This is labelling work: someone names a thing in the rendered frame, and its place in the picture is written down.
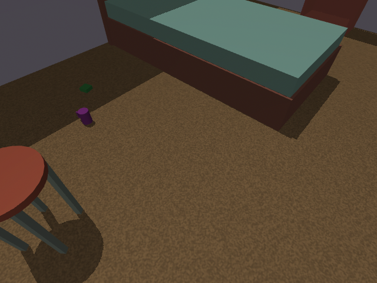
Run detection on bookshelf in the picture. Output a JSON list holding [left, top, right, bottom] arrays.
[[300, 0, 368, 36]]

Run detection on bed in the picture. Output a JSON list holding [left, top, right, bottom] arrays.
[[97, 0, 348, 131]]

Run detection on stool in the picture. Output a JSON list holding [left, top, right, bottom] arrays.
[[0, 146, 83, 254]]

